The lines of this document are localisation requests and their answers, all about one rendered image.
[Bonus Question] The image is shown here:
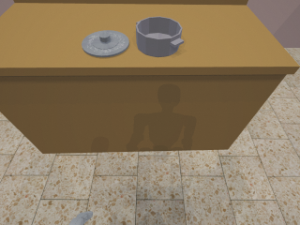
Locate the pot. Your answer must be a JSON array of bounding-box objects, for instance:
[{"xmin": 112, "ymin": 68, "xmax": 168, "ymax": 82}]
[{"xmin": 136, "ymin": 16, "xmax": 184, "ymax": 57}]

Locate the lid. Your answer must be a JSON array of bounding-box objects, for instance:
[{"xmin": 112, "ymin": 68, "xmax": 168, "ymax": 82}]
[{"xmin": 82, "ymin": 30, "xmax": 129, "ymax": 58}]

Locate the robot left hand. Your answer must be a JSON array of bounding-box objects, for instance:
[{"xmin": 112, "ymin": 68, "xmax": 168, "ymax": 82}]
[{"xmin": 68, "ymin": 211, "xmax": 93, "ymax": 225}]

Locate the knob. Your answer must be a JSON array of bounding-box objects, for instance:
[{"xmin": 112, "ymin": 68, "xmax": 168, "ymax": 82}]
[{"xmin": 99, "ymin": 32, "xmax": 111, "ymax": 42}]

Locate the table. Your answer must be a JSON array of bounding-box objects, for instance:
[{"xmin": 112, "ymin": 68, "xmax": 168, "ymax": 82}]
[{"xmin": 0, "ymin": 0, "xmax": 300, "ymax": 154}]

